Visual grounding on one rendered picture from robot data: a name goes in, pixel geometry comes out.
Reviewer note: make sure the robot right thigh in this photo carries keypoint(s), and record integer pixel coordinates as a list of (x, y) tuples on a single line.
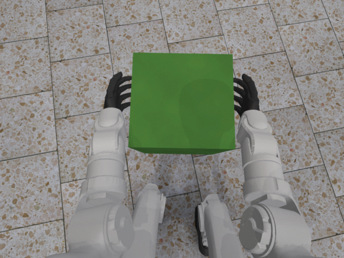
[(215, 222)]

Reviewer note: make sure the left robot hand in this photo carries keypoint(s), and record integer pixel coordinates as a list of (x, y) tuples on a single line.
[(113, 99)]

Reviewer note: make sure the robot right shin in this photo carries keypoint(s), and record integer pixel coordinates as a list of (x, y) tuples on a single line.
[(209, 197)]

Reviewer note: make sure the robot left upper arm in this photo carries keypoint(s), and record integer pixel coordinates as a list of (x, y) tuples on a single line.
[(103, 231)]

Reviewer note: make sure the robot right upper arm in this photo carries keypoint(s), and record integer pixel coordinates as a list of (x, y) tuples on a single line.
[(272, 232)]

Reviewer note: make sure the right robot hand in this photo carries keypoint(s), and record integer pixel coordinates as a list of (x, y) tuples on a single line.
[(249, 100)]

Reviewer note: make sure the robot right forearm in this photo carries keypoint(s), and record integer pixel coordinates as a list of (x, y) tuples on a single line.
[(261, 162)]

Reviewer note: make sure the carton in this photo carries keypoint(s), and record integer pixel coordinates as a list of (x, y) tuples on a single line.
[(182, 103)]

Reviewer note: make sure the robot left forearm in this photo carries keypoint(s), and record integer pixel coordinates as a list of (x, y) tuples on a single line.
[(106, 161)]

